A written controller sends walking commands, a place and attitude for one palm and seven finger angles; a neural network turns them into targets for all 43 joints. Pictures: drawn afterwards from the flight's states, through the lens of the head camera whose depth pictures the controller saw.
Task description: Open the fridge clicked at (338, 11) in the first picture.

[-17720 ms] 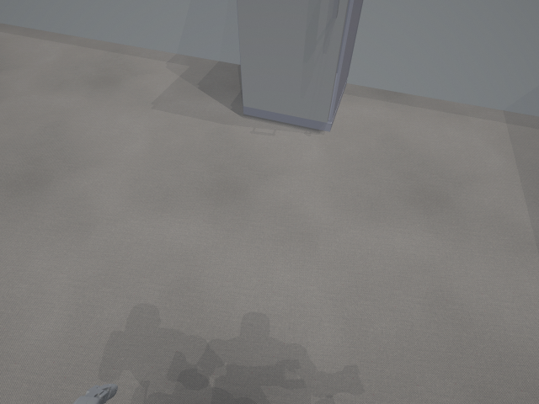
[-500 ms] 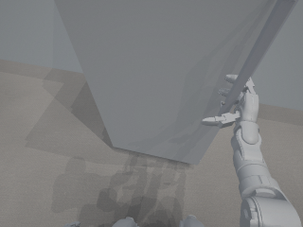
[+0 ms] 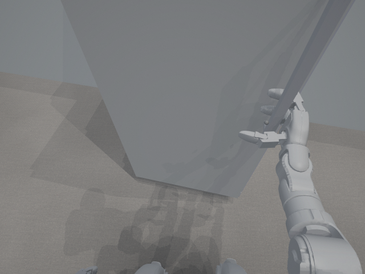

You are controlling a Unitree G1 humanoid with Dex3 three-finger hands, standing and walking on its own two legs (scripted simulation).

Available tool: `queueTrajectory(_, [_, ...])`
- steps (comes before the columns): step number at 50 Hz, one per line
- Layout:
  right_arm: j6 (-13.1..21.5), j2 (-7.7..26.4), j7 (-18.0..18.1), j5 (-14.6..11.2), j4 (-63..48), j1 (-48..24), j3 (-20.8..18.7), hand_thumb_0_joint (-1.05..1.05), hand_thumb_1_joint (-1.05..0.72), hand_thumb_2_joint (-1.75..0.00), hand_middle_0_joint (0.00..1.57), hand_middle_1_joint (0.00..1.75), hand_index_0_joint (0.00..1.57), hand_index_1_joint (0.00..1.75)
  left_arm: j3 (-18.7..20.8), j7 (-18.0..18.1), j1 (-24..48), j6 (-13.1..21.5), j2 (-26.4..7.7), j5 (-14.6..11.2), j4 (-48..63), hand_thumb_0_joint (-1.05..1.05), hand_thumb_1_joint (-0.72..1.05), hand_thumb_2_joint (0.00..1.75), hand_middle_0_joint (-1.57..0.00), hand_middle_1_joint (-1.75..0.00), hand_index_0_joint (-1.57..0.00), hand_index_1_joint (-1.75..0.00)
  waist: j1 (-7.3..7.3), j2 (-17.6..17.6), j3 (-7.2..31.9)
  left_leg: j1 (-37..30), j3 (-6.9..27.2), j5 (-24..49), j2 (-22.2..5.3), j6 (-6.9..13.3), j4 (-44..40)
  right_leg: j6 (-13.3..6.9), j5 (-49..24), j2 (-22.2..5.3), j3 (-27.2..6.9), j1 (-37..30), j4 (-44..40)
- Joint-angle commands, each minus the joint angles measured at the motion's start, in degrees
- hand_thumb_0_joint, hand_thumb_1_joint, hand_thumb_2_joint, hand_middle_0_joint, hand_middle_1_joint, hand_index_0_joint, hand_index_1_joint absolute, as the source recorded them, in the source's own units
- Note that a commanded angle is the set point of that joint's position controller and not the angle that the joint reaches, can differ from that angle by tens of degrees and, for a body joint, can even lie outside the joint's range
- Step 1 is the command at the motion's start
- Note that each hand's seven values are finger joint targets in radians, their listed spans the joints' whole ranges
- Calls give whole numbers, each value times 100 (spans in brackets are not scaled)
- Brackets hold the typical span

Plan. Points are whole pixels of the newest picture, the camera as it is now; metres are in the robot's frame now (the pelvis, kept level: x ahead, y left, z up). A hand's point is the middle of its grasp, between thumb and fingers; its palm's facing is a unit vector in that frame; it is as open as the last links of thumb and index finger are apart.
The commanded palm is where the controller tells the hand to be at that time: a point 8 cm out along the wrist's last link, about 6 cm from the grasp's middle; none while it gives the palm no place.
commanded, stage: grip the handle and tug to test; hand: right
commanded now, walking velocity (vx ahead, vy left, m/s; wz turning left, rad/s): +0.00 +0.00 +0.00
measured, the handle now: (290, 83) +0.49 -0.16 +0.15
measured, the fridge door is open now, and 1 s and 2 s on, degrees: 0 0 15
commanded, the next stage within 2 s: pull the door a little, standing still in 1.16 s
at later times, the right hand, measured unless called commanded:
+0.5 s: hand (268, 123) +0.44 -0.13 +0.08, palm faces +0.08 +1.00 +0.01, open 5.4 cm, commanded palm +0.41 -0.17 +0.08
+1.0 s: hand (267, 123) +0.44 -0.13 +0.08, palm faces +0.10 +1.00 +0.01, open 5.5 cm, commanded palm +0.39 -0.17 +0.08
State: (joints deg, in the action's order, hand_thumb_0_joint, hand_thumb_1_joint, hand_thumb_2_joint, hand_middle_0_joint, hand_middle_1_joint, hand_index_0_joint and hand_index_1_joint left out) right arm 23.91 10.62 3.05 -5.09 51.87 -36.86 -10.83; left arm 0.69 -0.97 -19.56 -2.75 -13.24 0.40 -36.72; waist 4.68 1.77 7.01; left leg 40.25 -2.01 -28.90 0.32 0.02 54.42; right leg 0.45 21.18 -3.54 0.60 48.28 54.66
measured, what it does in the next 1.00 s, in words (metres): stands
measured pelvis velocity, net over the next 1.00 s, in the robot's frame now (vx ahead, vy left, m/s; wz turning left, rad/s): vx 0.01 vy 0.00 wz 0.01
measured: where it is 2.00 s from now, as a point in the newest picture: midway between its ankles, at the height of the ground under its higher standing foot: outside the picture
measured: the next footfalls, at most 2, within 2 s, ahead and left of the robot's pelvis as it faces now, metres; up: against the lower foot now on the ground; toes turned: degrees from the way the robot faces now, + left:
none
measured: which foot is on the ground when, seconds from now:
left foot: down 0.00-1.00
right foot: down 0.00-1.00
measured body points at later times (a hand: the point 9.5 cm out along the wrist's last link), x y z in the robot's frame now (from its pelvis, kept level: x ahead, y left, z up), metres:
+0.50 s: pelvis +0.00 +0.00 +0.00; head +0.07 +0.00 +0.45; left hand +0.06 +0.26 -0.12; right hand +0.43 -0.18 +0.08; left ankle -0.03 +0.12 -0.68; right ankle +0.05 -0.12 -0.68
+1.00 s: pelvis +0.01 +0.00 +0.00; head +0.07 +0.00 +0.45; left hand +0.07 +0.25 -0.12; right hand +0.43 -0.18 +0.08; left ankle -0.03 +0.12 -0.68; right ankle +0.05 -0.12 -0.68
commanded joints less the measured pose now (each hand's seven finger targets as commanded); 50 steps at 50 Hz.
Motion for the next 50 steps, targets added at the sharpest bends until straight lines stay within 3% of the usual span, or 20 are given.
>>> queueTrajectory(1, [423,522,-8,-15,-1365,-2356,125,0,-15,-58,37,129,37,129,325,35,-377,154,-832,20,492,0,90,90,-20,-30,-20,-30,119,143,2205,90,-52,2129,282,64,-803,-135,-1412,263,-158,-2477,-444])
queueTrajectory(6, [423,553,21,-1,-1343,-2401,116,0,-39,-68,40,133,40,133,329,33,-391,150,-848,33,474,0,90,90,-20,-30,-20,-30,189,-97,2105,77,-50,2165,285,43,-823,-160,-1383,259,-160,-2383,-438])
queueTrajectory(8, [426,489,8,4,-1398,-2412,173,0,-48,-72,41,134,41,134,329,18,-377,160,-832,29,488,0,90,90,-20,-30,-20,-30,156,49,2127,76,-56,2131,285,55,-815,-149,-1346,272,-151,-2400,-441])
queueTrajectory(10, [438,683,30,14,-1396,-2332,7,0,-57,-76,42,135,42,135,327,28,-399,153,-858,27,493,0,90,90,-20,-30,-20,-30,107,-4,2200,34,-45,2150,286,63,-793,-146,-1399,263,-171,-2399,-455])
queueTrajectory(11, [425,549,11,-4,-1404,-2338,116,0,-62,-78,42,136,42,136,323,25,-371,156,-837,25,496,0,90,90,-20,-30,-20,-30,139,51,2154,66,-41,2144,289,59,-818,-154,-1373,270,-154,-2413,-437])
queueTrajectory(13, [409,714,3,-14,-1330,-2370,-18,0,-71,-82,43,137,43,137,329,36,-401,142,-863,29,464,0,90,90,-20,-30,-20,-30,155,-124,2071,-6,-30,2180,286,48,-846,-167,-1342,273,-145,-2306,-439])
queueTrajectory(15, [411,789,-12,-18,-1363,-2213,-105,0,-81,-86,44,139,44,139,320,43,-389,139,-855,20,494,0,90,90,-20,-30,-20,-30,76,-14,2199,-87,-14,2283,279,54,-816,-160,-1436,278,-122,-2336,-455])
queueTrajectory(17, [395,788,-44,-78,-1434,-2227,-128,0,-90,-90,45,140,45,140,326,44,-390,138,-853,19,491,0,90,90,-20,-30,-20,-30,93,-105,2188,-158,-14,2374,287,40,-842,-169,-1473,283,-106,-2335,-441])
queueTrajectory(24, [374,901,-114,-108,-1519,-2034,-200,0,-90,-90,45,140,45,140,320,72,-349,119,-859,1,533,0,90,90,-20,-30,-20,-30,35,-46,2081,-228,8,2347,273,57,-851,-164,-1426,286,-94,-2252,-467])
queueTrajectory(26, [374,698,-104,-102,-1588,-2131,-28,0,-90,-90,45,140,45,140,315,59,-319,134,-824,-3,525,0,90,90,-20,-30,-20,-30,86,123,2101,-104,-14,2332,280,50,-842,-148,-1465,279,-100,-2393,-459])
queueTrajectory(29, [366,924,-92,-120,-1532,-1866,-243,0,-90,-90,45,140,45,140,317,59,-339,135,-869,14,559,0,90,90,-20,-30,-20,-30,-6,-122,2085,-279,-3,2336,284,62,-851,-159,-1423,291,-99,-2230,-477])
queueTrajectory(32, [362,972,-111,-114,-1500,-2104,-249,0,-90,-90,45,140,45,140,315,83,-307,124,-861,0,537,0,90,90,-20,-30,-20,-30,81,-198,2018,-237,32,2313,265,24,-874,-176,-1292,291,-73,-2129,-467])
queueTrajectory(34, [369,922,-112,-104,-1523,-2112,-206,0,-90,-90,45,140,45,140,316,87,-325,126,-858,8,548,0,90,90,-20,-30,-20,-30,80,-143,2051,-230,21,2292,266,40,-859,-176,-1338,287,-85,-2200,-468])
queueTrajectory(35, [381,872,-116,-85,-1571,-2085,-162,0,-90,-90,45,140,45,140,314,81,-296,135,-836,-3,558,0,90,90,-20,-30,-20,-30,25,102,2147,-192,30,2342,263,43,-833,-154,-1410,290,-70,-2288,-468])
queueTrajectory(41, [325,449,-93,-86,-1674,-1746,175,0,-90,-90,45,140,45,140,328,28,-289,155,-830,0,598,0,90,90,-20,-30,-20,-30,60,2,2111,-76,-50,2355,290,52,-821,-143,-1556,257,-113,-2438,-469])
queueTrajectory(44, [304,610,-62,-83,-1879,-1504,32,0,-90,-90,45,140,45,140,347,12,-326,157,-862,22,647,0,90,90,-20,-30,-20,-30,-38,-93,2243,-299,-42,2511,291,68,-797,-154,-1663,273,-106,-2418,-468])
queueTrajectory(46, [273,366,-89,-81,-2017,-1308,270,0,-90,-90,45,140,45,140,336,-10,-263,160,-819,-6,698,0,90,90,-20,-30,-20,-30,-21,-29,2201,-271,-66,2585,296,60,-802,-146,-1730,261,-89,-2503,-497])
queueTrajectory(47, [250,394,-87,-100,-2088,-1239,225,0,-90,-90,45,140,45,140,345,-20,-245,164,-820,-10,711,0,90,90,-20,-30,-20,-30,-59,70,2167,-262,-59,2542,293,60,-836,-144,-1666,270,-66,-2497,-499])
queueTrajectory(48, [208,426,-84,-98,-2054,-1093,206,0,-90,-90,45,140,45,140,339,-23,-262,156,-832,-13,716,0,90,90,-20,-30,-20,-30,-69,-55,2117,-317,-72,2560,302,70,-833,-145,-1682,264,-80,-2447,-519])
queueTrajectory(50, [211,371,-77,-87,-2312,-901,256,0,-90,-90,45,140,45,140,350,-33,-256,166,-819,-6,771,0,90,90,-20,-30,-20,-30,-124,22,2279,-412,-62,2780,291,68,-793,-152,-1910,266,-54,-2555,-511])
